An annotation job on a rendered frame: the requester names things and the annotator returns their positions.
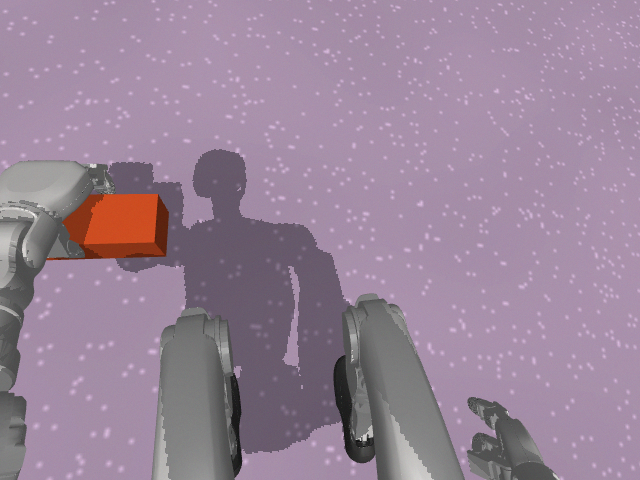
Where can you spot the right robot foot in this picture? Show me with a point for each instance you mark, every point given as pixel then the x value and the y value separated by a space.
pixel 358 451

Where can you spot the left robot hand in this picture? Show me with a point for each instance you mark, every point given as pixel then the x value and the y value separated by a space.
pixel 58 188

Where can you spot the right robot hand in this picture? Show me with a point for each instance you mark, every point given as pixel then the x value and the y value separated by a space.
pixel 494 459

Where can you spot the carton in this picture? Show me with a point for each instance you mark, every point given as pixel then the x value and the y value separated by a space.
pixel 119 226

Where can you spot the right robot arm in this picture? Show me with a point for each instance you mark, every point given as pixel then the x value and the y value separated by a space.
pixel 532 471

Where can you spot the left robot arm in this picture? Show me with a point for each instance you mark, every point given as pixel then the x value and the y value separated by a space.
pixel 27 235

